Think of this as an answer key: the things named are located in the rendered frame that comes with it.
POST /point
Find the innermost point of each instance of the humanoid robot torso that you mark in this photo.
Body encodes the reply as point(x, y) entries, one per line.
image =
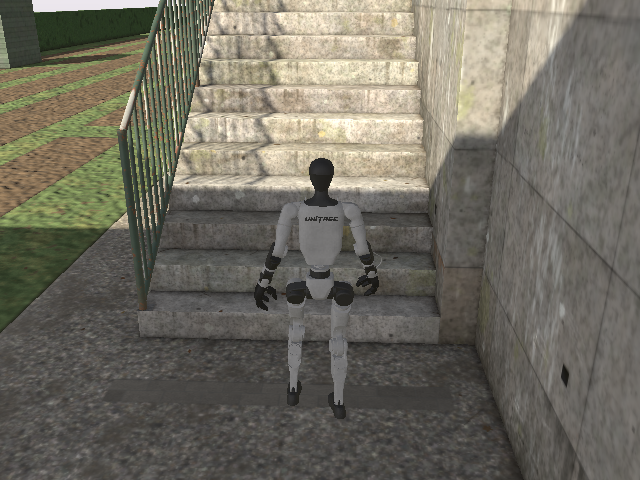
point(320, 238)

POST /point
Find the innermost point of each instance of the robot left hand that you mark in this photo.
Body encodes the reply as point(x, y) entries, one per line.
point(259, 295)

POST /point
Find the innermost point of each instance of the right robot upper arm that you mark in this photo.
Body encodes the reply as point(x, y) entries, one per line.
point(352, 212)

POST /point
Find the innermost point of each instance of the right robot thigh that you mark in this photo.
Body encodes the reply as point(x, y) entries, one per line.
point(340, 311)

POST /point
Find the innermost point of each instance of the robot right forearm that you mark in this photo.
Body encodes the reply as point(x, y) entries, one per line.
point(369, 263)

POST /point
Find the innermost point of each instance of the robot right hand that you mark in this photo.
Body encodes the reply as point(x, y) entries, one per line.
point(366, 281)

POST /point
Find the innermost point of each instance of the robot left forearm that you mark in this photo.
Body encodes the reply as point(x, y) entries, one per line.
point(269, 268)

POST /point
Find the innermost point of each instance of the left robot upper arm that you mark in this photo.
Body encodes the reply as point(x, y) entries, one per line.
point(288, 212)

